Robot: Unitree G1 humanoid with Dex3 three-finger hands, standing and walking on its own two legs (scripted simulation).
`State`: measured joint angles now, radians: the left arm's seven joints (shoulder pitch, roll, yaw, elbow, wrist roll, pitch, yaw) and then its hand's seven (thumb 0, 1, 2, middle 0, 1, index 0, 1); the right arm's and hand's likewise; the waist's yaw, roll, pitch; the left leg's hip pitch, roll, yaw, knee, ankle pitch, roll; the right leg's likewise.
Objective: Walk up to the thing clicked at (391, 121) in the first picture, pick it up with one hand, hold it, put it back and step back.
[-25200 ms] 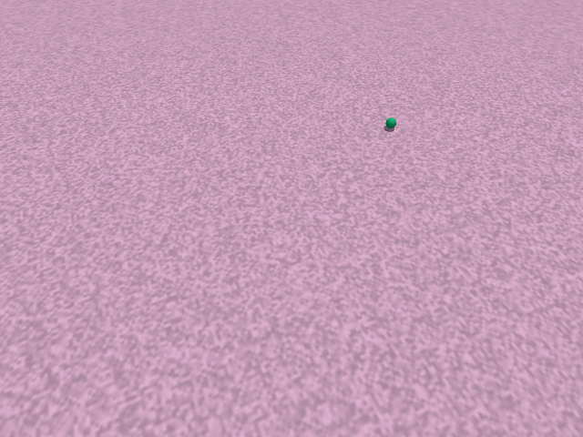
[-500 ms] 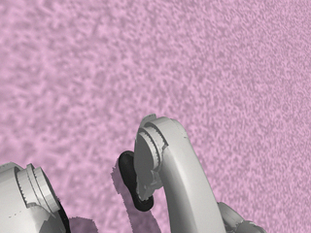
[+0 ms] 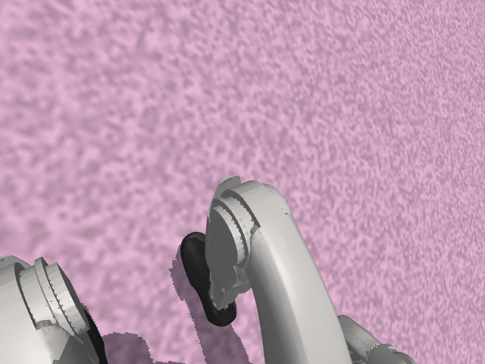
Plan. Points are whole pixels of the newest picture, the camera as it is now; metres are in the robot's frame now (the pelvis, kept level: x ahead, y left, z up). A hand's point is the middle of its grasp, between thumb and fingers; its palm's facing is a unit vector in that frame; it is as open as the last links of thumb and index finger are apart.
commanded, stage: open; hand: left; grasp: from above
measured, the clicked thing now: out of the picture +0.47 +0.34 -0.27
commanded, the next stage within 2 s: withdraw in 0.64 s
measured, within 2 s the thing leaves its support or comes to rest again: neither
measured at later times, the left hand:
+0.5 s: hand out of the picture +0.44 +0.33 -0.24, palm faces -0.44 -0.15 -0.89, open 12.9 cm
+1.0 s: hand out of the picture +0.46 +0.35 -0.20, palm faces -0.34 -0.12 -0.93, open 14.0 cm
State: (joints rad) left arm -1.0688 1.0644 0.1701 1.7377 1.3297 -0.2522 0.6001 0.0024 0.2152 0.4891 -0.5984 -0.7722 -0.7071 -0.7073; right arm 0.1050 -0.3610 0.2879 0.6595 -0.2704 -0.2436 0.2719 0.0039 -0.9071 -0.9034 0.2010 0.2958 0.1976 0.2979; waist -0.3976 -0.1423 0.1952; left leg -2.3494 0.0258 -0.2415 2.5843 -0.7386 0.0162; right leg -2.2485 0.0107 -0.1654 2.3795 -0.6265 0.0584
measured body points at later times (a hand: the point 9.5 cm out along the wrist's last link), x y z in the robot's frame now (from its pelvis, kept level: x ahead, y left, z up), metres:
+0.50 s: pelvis +0.00 +0.00 +0.00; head +0.27 +0.13 +0.33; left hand +0.46 +0.34 -0.19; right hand +0.05 -0.25 -0.05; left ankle +0.06 +0.12 -0.26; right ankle +0.12 -0.12 -0.26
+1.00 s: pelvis +0.00 +0.00 +0.01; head +0.26 +0.13 +0.35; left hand +0.47 +0.36 -0.15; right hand +0.05 -0.26 -0.05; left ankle +0.06 +0.12 -0.26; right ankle +0.12 -0.12 -0.26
